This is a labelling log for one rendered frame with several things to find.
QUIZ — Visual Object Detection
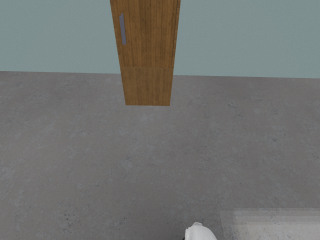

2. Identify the right robot shin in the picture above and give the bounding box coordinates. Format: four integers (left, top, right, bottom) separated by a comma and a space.
192, 222, 203, 226

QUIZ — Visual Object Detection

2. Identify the handle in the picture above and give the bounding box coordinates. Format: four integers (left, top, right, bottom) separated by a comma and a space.
119, 13, 127, 45

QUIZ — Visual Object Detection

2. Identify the right robot thigh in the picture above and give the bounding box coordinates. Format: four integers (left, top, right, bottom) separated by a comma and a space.
185, 225, 217, 240

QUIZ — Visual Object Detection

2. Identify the cupboard door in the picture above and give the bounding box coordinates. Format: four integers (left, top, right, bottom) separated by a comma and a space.
113, 0, 177, 68

